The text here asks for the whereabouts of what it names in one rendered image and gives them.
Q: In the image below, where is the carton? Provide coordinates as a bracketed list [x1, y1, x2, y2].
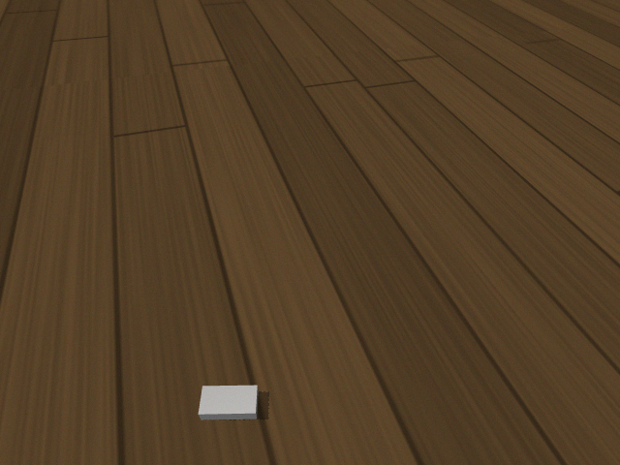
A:
[199, 386, 259, 420]

